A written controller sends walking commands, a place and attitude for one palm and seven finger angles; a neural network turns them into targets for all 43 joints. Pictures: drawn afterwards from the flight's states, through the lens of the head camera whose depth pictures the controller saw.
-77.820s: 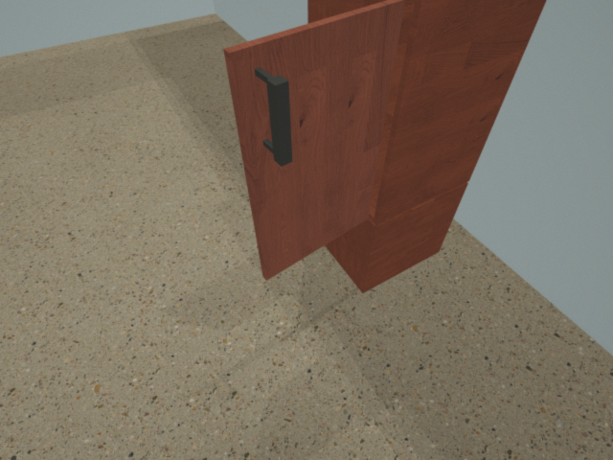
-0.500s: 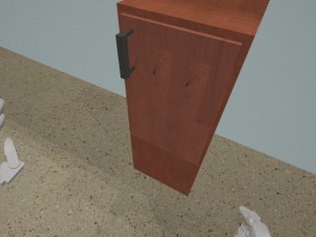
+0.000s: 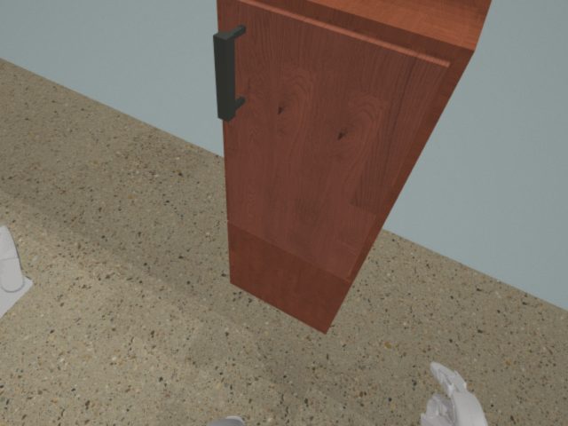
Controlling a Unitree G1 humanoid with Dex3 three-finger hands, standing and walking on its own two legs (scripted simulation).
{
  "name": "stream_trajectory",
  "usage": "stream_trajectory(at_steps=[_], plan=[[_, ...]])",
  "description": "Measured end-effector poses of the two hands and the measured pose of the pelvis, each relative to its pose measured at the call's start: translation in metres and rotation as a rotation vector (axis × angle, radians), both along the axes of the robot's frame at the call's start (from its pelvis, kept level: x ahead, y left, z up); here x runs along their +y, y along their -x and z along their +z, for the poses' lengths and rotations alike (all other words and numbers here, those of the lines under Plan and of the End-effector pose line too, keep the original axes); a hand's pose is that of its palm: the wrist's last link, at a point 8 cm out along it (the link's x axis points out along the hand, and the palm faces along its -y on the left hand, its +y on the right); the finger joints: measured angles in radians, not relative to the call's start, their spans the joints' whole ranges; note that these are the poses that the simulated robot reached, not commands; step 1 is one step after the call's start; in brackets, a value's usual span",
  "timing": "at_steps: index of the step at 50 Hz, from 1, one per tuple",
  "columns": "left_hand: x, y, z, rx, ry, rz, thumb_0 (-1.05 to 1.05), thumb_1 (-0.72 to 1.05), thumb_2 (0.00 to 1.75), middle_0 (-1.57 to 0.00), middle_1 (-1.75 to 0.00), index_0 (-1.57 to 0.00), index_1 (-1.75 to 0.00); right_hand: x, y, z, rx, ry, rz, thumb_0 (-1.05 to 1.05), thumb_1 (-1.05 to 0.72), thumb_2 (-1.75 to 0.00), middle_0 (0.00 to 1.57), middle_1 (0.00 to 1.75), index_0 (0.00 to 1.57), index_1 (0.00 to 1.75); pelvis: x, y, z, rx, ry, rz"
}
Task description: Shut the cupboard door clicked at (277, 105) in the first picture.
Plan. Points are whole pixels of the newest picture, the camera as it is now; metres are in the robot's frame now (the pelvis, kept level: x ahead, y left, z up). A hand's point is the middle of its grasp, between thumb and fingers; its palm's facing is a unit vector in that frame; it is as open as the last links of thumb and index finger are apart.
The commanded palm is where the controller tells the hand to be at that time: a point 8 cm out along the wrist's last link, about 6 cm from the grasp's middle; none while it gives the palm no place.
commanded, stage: step back with the hand held close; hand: left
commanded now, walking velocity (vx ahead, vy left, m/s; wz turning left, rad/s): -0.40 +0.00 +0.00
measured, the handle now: (232, 74) +0.64 +0.13 +0.16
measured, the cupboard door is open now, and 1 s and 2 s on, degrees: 0 0 0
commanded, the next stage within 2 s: stop stepping back and stand still in 0.50 s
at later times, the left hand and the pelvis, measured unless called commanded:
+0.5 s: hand out of the picture +0.08 +0.20 +0.21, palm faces +0.26 -0.75 -0.61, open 7.4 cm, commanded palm +0.06 +0.24 +0.20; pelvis -0.11 -0.05 +0.02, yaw -4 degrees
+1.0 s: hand out of the picture -0.05 +0.28 +0.22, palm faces +0.54 -0.71 -0.45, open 7.4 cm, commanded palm -0.10 +0.29 +0.20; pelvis -0.24 -0.01 +0.02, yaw +1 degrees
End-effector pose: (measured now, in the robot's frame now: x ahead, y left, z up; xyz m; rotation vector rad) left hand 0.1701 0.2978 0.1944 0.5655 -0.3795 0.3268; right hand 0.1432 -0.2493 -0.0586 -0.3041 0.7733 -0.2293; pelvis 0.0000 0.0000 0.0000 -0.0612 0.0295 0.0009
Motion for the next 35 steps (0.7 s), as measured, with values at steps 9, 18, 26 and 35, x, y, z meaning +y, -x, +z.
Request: stream_trajectory(at_steps=[9,18,26,35], plan=[[0.003,0.009,0.009,0.01,0.039,0.039,0.01,0.89,0.9,-0.21,-0.3,-0.21,-0.3,0.012,-0.01,0.007,-0.002,-0.035,0.063,0.01,-0.9,-0.9,0.2,0.3,0.2,0.3,-0.007,0.006,0.014,0.088,0.008,-0.035],[-0.062,0.035,0.008,0.126,-0.03,-0.176,0.01,0.89,0.9,-0.21,-0.3,-0.21,-0.3,-0.002,0.025,0.004,-0.089,-0.117,0.078,0.01,-0.9,-0.9,0.2,0.3,0.21,0.3,-0.03,0.079,0.01,0.058,-0.006,-0.068],[-0.053,0.129,0.042,0.067,-0.144,-0.075,0.01,0.88,0.9,-0.22,-0.31,-0.22,-0.3,-0.04,0.111,0.01,-0.018,-0.086,-0.034,0.01,-0.9,-0.9,0.2,0.3,0.2,0.3,-0.047,0.108,0.017,0.008,-0.054,-0.084],[-0.022,0.157,-0.021,0.108,0.209,0.099,0.01,0.89,0.9,-0.21,-0.3,-0.21,-0.3,-0.047,0.174,0.003,0.052,0.018,-0.054,0.01,-0.91,-0.9,0.2,0.3,0.2,0.3,-0.024,0.17,0.012,0.002,-0.028,-0.001]])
